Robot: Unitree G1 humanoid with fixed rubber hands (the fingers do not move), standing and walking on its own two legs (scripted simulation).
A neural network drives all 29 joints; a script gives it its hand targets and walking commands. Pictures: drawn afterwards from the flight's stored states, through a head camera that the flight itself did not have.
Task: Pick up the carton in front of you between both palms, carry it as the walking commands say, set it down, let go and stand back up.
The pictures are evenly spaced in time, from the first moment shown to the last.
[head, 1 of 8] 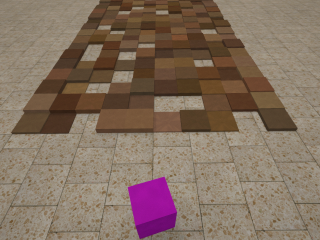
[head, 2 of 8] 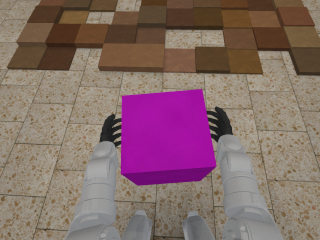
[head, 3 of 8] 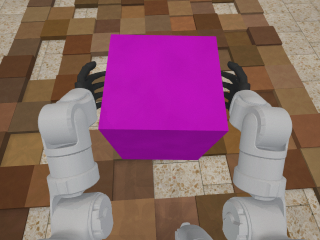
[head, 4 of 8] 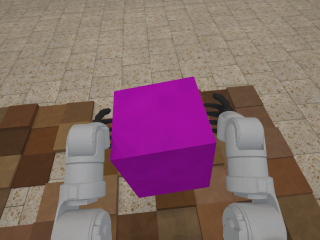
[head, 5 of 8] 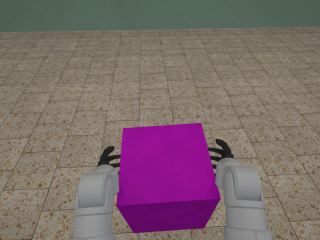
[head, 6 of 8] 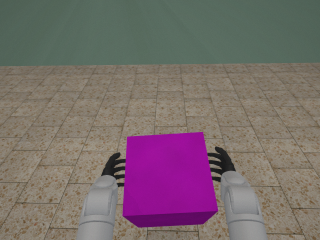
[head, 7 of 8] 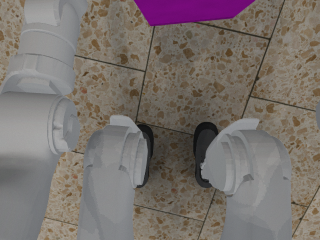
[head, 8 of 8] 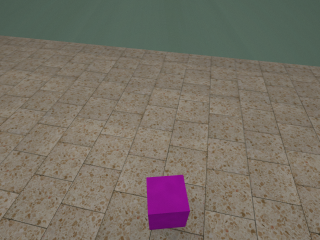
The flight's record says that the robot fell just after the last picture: no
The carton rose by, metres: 0.78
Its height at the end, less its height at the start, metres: +0.00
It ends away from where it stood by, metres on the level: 6.77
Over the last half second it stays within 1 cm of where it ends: yes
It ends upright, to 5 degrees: yes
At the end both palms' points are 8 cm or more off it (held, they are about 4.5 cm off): yes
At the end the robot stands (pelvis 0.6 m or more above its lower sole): yes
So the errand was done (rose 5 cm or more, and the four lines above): yes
